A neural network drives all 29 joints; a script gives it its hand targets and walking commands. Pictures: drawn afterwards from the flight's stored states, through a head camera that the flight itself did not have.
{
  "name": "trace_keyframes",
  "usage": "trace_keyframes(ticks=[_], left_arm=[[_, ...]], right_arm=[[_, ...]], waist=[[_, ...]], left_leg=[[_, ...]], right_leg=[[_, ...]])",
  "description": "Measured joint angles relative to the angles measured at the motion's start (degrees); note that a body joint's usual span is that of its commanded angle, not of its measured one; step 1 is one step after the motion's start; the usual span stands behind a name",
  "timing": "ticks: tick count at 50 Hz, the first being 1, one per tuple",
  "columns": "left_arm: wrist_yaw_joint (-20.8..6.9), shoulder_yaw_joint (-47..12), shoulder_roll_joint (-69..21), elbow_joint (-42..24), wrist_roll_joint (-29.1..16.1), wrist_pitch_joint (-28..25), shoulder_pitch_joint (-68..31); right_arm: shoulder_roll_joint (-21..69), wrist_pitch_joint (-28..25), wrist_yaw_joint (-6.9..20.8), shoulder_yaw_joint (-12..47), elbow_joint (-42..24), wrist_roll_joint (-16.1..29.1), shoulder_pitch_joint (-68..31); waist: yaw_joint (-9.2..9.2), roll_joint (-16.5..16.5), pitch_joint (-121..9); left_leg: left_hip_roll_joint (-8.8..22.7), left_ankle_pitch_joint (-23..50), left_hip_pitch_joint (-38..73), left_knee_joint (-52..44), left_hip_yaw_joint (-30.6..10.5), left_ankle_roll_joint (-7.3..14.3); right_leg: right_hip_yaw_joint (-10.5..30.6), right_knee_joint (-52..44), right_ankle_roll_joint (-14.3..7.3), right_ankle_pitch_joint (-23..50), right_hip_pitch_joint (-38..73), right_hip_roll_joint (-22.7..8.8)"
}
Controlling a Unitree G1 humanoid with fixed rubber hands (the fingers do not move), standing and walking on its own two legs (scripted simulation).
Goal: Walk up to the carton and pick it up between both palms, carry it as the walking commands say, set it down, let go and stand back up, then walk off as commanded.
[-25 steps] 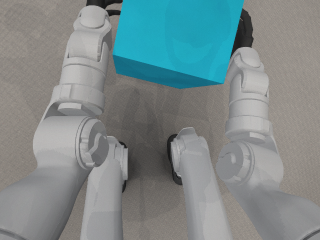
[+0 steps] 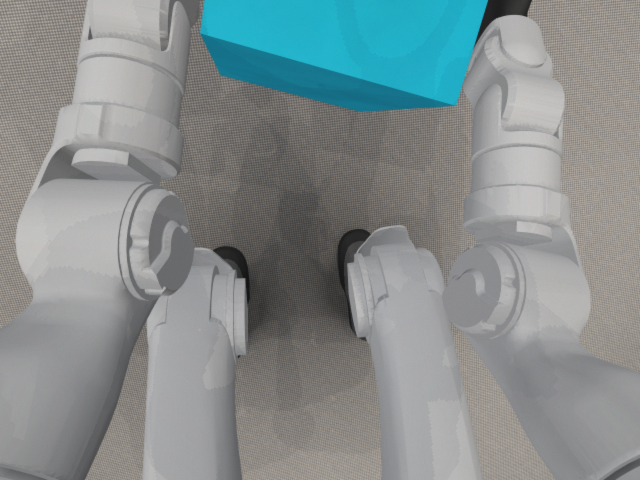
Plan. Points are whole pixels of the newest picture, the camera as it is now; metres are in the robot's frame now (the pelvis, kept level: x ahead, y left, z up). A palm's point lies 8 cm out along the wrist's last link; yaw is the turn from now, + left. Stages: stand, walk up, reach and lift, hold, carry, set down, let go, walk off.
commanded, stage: set down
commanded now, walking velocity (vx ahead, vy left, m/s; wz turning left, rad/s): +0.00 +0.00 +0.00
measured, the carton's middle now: out of the picture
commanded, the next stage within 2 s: none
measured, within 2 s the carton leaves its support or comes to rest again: rests again in 0.92 s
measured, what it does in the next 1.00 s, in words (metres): stands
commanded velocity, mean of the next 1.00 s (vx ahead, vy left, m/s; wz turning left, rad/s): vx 0.00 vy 0.00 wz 0.00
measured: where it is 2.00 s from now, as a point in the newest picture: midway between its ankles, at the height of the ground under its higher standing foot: (296, 312)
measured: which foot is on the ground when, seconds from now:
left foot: down 0.00-1.00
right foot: down 0.00-1.00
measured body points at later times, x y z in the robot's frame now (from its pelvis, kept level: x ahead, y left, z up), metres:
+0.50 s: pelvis -0.01 +0.00 -0.03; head +0.37 -0.02 +0.19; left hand +0.61 +0.07 -0.18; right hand +0.53 -0.21 -0.21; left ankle +0.10 +0.12 -0.39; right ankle +0.11 -0.13 -0.39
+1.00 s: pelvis -0.01 +0.01 -0.04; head +0.38 +0.00 +0.18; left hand +0.61 +0.08 -0.21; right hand +0.53 -0.21 -0.22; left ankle +0.10 +0.12 -0.39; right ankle +0.11 -0.13 -0.39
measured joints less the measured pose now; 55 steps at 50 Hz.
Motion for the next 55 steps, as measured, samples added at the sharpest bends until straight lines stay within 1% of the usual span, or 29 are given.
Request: trace_keyframes(ticks=[4,7,11,13,15,17,20,25,30,34,38,41,43,46,51,55], left_arm=[[0.2,-1.6,1.5,0.4,-1.7,-0.3,-2.4],[0.6,-3.0,2.7,0.2,-3.1,-0.6,-5.3],[1.7,-5.3,5.2,-1.1,-5.7,-0.2,-9.6],[2.5,-6.9,5.6,-2.2,-7.5,-0.5,-9.0],[3.0,-7.9,5.8,-1.6,-8.6,-0.4,-8.6],[3.1,-8.5,6.0,-0.7,-8.9,0.2,-8.6],[2.7,-8.9,6.0,1.3,-8.2,1.1,-9.1],[1.5,-7.7,6.5,4.0,-7.1,0.6,-10.3],[0.1,-5.7,7.1,6.7,-6.4,-0.4,-10.7],[-0.4,-5.6,7.6,7.2,-6.7,-0.7,-10.7],[-0.1,-6.7,7.7,6.7,-7.3,-1.3,-11.2],[0.1,-7.0,7.6,7.3,-7.3,-1.3,-11.7],[0.5,-6.7,7.8,7.2,-7.1,-1.3,-11.7],[0.3,-6.8,7.9,7.3,-7.0,-1.3,-11.4],[0.3,-7.4,7.8,7.4,-7.6,-1.7,-9.5],[0.5,-8.2,7.5,7.4,-8.7,-2.4,-7.7]], right_arm=[[-0.9,-0.4,-0.6,0.8,0.3,1.2,-2.2],[-2.1,-0.6,-1.0,1.4,-0.2,2.4,-4.9],[-5.9,0.3,-1.1,4.6,1.3,4.3,-11.5],[-6.3,0.6,-1.6,5.2,0.5,5.6,-11.8],[-5.9,0.3,-2.2,4.6,1.1,6.9,-11.4],[-5.5,0.0,-2.4,4.3,2.2,7.7,-10.6],[-5.5,-0.2,-2.7,4.8,3.6,8.6,-9.4],[-5.5,0.1,-3.4,6.4,4.8,8.6,-9.4],[-5.0,0.2,-2.3,6.0,6.3,6.9,-9.9],[-5.1,0.4,-1.7,5.8,6.6,6.4,-10.4],[-5.9,0.0,-1.3,5.4,6.6,6.8,-11.5],[-6.1,-0.7,-0.9,4.5,7.8,6.7,-12.1],[-6.1,-1.1,0.1,4.1,7.9,7.2,-12.1],[-6.1,-1.1,0.7,4.2,7.5,7.3,-11.7],[-5.6,-1.7,1.1,4.0,7.6,6.7,-10.6],[-5.0,-2.7,1.0,3.9,7.7,6.3,-9.0]], waist=[[-0.2,-0.1,4.3],[-0.19,0.0,9.8],[-1.01,-0.5,20.1],[-1.33,-0.8,20.4],[-1.55,-1.0,20.0],[-1.54,-1.3,19.8],[-1.13,-1.2,19.7],[-0.52,-0.3,19.6],[-0.57,0.1,18.0],[-0.8,-0.2,18.5],[-0.92,-0.4,19.7],[-1.05,-0.5,19.6],[-1.22,-0.6,19.5],[-1.04,-0.5,19.1],[-0.74,-0.1,17.0],[-0.83,0.2,14.8]], left_leg=[[-0.2,-0.3,0.2,1.8,0.0,0.0],[-0.5,-0.4,1.5,3.3,-0.1,0.1],[-0.5,-0.8,5.4,5.5,-0.1,0.3],[-0.4,-1.0,4.6,6.5,-0.1,0.4],[-0.3,-1.4,4.2,7.6,-0.2,0.4],[-0.2,-1.9,4.6,8.6,-0.4,0.3],[-0.1,-2.4,5.5,9.3,-0.5,0.1],[-0.1,-2.3,6.4,9.4,-0.2,-0.1],[-0.4,-1.4,5.2,9.2,-0.2,-0.3],[-0.6,-1.1,4.8,9.3,-0.5,-0.3],[-0.6,-0.8,4.3,9.5,-0.7,0.0],[-0.6,-0.6,3.2,9.7,-0.5,0.3],[-0.6,-0.8,3.0,9.9,-0.4,0.5],[-0.5,-1.5,2.8,10.2,-0.2,0.7],[-0.5,-2.3,1.9,10.5,0.0,0.9],[-0.6,-2.7,0.9,10.9,0.1,0.9]], right_leg=[[-0.1,1.6,0.2,-0.3,0.4,0.0],[-0.3,2.9,0.4,-0.6,2.0,-0.1],[-0.3,4.7,0.8,-1.0,6.2,0.0],[-0.3,5.6,0.9,-1.1,5.4,0.2],[-0.5,6.6,0.9,-1.3,5.0,0.4],[-0.7,7.4,0.8,-1.6,5.3,0.6],[-0.9,8.3,0.6,-2.0,5.9,0.7],[-0.5,8.8,0.4,-1.8,6.5,0.8],[-0.5,8.8,0.3,-1.3,5.3,0.6],[-0.8,8.6,0.4,-1.0,5.3,0.4],[-1.0,8.4,0.7,-0.8,5.2,0.5],[-0.8,8.4,1.1,-0.6,4.3,0.6],[-0.7,8.5,1.3,-0.9,4.1,0.6],[-0.6,8.8,1.4,-1.5,4.0,0.6],[-0.5,9.1,1.5,-2.4,3.1,0.6],[-0.3,9.6,1.5,-2.9,2.2,0.5]])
